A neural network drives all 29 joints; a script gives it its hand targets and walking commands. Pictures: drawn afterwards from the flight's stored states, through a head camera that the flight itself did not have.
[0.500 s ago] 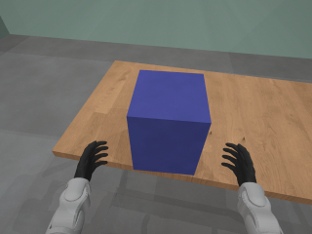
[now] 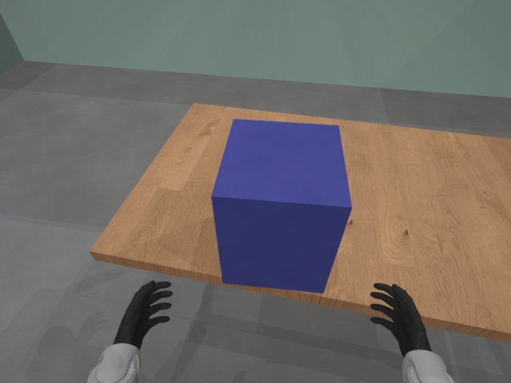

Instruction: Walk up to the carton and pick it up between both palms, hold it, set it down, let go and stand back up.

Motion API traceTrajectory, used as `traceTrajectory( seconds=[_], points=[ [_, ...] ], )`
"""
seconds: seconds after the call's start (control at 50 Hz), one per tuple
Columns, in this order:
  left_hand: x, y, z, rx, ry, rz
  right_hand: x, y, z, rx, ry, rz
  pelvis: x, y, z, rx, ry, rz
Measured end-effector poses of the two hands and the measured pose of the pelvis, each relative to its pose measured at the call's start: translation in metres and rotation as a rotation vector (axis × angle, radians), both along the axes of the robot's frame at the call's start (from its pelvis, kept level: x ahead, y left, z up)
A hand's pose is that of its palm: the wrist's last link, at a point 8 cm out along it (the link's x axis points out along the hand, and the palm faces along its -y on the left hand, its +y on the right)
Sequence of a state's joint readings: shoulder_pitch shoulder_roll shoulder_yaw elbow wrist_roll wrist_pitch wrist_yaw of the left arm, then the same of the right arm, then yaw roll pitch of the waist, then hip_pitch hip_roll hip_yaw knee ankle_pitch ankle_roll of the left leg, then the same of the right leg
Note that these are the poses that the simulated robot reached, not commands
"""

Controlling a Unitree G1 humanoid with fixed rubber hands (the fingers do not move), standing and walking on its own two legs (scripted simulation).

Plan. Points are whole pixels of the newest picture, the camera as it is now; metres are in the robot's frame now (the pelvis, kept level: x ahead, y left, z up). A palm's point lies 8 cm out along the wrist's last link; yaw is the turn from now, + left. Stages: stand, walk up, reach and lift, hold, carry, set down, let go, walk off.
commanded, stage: set down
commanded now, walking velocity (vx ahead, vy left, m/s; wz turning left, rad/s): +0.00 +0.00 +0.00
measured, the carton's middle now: (278, 206) +0.44 -0.02 +0.03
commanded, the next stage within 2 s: let go in 0.76 s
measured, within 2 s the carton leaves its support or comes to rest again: neither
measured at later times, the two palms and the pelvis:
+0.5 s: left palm (122, 375) +0.17 +0.22 -0.06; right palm (413, 380) +0.17 -0.22 -0.06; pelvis +0.00 +0.00 +0.00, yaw +0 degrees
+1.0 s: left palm out of the picture +0.15 +0.22 -0.08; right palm out of the picture +0.15 -0.23 -0.08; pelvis -0.01 -0.01 +0.00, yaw +0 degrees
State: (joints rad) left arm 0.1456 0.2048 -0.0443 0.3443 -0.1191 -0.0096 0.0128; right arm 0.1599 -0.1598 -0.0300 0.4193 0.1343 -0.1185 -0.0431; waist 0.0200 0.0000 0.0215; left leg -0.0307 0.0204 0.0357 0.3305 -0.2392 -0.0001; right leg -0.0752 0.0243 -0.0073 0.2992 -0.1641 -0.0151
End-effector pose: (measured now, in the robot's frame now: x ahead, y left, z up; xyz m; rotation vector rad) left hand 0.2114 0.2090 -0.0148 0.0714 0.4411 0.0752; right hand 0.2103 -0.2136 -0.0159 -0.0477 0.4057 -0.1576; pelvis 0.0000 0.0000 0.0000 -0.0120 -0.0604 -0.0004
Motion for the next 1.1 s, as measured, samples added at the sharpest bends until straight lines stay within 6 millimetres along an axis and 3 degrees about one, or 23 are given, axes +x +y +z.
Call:
traceTrajectory(
  seconds=[0.24, 0.82, 1.1],
  points=[
    [-0.025, 0.005, -0.023, 0.030, 0.135, 0.020, -0.027, -0.004, -0.023, -0.027, 0.113, 0.018, -0.002, -0.003, 0.000, 0.004, -0.001, -0.004],
    [-0.069, 0.020, -0.065, 0.085, 0.394, 0.047, -0.062, -0.008, -0.066, -0.080, 0.320, 0.094, -0.004, -0.003, -0.001, 0.002, -0.010, 0.004],
    [-0.055, 0.011, -0.063, 0.099, 0.369, 0.025, -0.065, -0.022, -0.066, -0.098, 0.306, 0.089, -0.009, -0.008, -0.003, 0.005, -0.011, 0.001]
  ],
)
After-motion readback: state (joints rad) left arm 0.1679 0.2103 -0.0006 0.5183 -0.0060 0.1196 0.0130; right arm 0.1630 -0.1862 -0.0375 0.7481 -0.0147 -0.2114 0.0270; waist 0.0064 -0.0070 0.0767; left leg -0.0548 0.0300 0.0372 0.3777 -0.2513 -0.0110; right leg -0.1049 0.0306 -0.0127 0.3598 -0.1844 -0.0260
